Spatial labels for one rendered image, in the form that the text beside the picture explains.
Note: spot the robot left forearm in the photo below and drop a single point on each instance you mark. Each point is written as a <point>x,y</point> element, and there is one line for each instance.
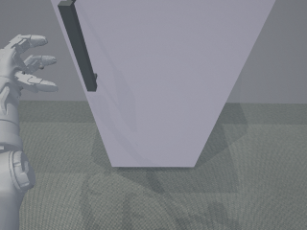
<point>9,116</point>

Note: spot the left robot upper arm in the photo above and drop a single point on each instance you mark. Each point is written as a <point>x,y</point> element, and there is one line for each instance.
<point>17,176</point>

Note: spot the robot left hand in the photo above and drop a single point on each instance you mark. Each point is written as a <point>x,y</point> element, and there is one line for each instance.
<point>12,65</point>

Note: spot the handle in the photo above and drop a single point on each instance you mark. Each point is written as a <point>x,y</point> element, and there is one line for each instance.
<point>74,31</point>

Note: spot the fridge door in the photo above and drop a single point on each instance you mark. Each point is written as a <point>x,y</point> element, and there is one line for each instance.
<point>165,69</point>

